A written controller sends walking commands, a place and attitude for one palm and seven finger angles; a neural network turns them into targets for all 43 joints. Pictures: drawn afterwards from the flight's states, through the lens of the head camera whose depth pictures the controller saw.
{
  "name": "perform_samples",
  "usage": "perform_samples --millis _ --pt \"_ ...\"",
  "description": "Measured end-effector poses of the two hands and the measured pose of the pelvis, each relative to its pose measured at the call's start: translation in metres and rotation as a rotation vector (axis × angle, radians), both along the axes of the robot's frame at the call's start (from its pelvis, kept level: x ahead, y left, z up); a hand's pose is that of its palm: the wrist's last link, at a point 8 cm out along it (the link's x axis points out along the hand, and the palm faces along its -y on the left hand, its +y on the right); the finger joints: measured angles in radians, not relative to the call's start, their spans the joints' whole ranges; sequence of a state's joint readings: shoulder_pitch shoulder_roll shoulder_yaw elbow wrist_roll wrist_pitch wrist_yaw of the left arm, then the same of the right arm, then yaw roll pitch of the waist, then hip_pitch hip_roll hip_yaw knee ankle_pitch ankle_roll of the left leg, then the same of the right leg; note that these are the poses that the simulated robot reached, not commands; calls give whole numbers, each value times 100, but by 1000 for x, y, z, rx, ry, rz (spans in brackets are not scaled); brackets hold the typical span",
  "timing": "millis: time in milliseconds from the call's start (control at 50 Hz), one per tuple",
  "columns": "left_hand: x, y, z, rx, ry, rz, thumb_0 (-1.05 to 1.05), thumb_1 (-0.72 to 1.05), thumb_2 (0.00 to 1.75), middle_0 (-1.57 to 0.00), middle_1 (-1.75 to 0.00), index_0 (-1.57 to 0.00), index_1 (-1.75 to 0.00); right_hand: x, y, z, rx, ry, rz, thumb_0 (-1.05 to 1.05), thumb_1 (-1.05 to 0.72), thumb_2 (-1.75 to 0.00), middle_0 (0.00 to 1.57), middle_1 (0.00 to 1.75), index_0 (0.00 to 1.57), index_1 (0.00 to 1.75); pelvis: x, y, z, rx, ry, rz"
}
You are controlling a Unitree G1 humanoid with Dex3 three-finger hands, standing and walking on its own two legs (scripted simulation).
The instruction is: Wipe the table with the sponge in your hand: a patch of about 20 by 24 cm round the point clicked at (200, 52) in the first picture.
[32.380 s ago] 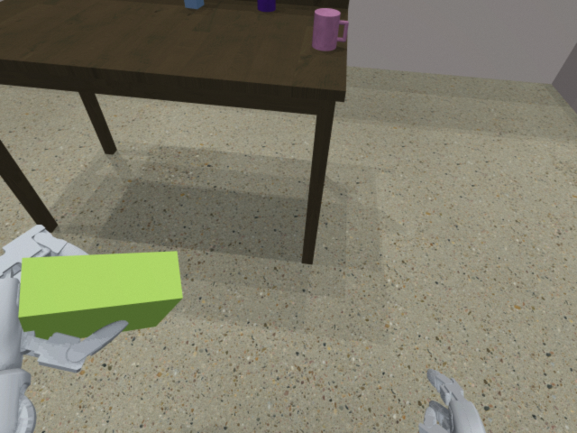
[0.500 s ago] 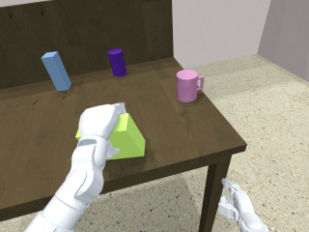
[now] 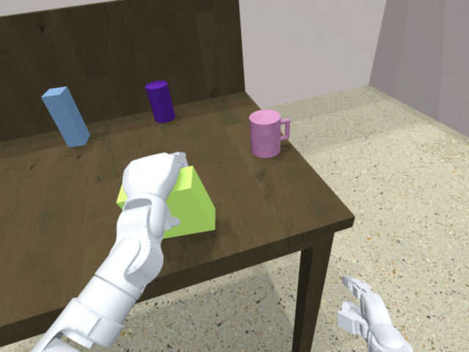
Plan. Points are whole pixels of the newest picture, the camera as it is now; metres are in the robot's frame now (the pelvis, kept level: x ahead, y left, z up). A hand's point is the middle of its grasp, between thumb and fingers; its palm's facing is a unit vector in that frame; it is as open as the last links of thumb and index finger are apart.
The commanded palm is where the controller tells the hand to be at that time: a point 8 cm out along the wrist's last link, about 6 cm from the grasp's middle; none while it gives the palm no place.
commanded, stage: wipe forward along the third lane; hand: left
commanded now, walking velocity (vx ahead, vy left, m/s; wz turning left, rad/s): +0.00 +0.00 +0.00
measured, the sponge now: (175, 212) +0.33 +0.16 +0.10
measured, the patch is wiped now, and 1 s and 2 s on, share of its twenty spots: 0.70 0.90 0.90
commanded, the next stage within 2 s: wipe back along the third lane in 1.40 s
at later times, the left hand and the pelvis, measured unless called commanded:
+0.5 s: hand (163, 182) +0.37 +0.19 +0.14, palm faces +0.05 -0.04 -1.00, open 9.5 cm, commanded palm +0.35 +0.19 +0.18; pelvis +0.01 +0.00 +0.00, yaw +1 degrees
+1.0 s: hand (160, 167) +0.42 +0.22 +0.14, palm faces +0.00 -0.02 -1.00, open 9.5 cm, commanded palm +0.40 +0.22 +0.17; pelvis +0.01 +0.00 +0.00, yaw +1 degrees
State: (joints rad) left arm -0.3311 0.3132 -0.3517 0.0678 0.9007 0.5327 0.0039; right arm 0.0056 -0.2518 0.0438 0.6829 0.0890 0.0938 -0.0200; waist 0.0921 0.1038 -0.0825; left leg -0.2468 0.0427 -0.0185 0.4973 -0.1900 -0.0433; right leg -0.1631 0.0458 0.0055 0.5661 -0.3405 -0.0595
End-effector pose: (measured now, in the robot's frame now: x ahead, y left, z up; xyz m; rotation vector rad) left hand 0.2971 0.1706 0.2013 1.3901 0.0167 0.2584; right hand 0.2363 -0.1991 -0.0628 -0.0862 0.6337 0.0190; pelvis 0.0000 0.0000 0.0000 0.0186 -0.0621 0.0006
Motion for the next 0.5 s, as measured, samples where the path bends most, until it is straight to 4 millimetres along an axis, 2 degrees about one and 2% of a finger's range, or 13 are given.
perform_samples --millis 500 --pt "53 16 -8 103 139 174 -3 -48 109 -79 -138 -81 -137 -18 -17 -22 -24 95 -59 1 -90 -90 20 30 20 30 7 -1 -1 4 50 13"
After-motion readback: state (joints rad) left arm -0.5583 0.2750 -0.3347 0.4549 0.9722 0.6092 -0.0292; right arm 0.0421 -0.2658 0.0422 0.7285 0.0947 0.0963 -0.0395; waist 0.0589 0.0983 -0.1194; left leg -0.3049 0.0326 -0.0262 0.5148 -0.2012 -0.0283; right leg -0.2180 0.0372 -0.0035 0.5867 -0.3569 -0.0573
